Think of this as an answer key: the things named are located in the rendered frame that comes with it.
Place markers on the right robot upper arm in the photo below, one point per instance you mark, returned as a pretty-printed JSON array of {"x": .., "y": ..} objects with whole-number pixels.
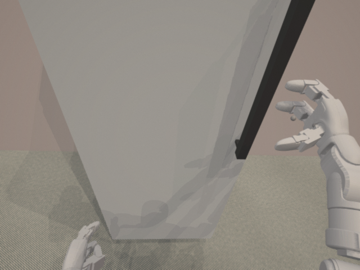
[{"x": 335, "y": 264}]

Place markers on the handle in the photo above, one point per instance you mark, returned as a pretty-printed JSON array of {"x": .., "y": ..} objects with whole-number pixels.
[{"x": 292, "y": 26}]

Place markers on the robot right hand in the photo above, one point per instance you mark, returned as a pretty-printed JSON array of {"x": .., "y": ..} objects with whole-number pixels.
[{"x": 330, "y": 116}]

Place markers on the robot left hand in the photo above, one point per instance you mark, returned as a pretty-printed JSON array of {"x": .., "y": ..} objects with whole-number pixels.
[{"x": 79, "y": 250}]

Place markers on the fridge door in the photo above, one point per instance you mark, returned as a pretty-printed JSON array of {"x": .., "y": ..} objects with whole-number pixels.
[{"x": 155, "y": 93}]

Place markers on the right robot forearm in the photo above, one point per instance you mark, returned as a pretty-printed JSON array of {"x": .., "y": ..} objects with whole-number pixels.
[{"x": 340, "y": 162}]

